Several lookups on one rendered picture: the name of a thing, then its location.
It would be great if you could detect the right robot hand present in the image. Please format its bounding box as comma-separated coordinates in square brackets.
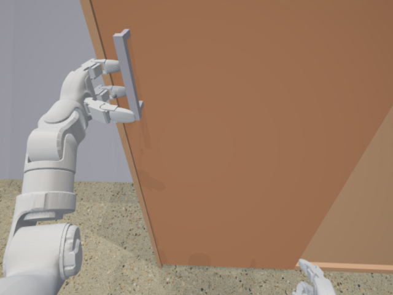
[292, 259, 337, 295]

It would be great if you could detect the wardrobe door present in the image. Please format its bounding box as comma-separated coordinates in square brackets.
[300, 106, 393, 265]
[91, 0, 393, 270]

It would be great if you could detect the robot left forearm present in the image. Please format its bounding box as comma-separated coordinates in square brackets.
[2, 99, 88, 277]

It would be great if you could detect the left robot hand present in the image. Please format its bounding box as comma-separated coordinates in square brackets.
[60, 58, 136, 124]

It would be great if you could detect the handle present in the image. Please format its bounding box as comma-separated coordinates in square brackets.
[113, 29, 144, 120]

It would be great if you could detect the left robot upper arm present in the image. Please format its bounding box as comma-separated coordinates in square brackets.
[0, 223, 82, 295]

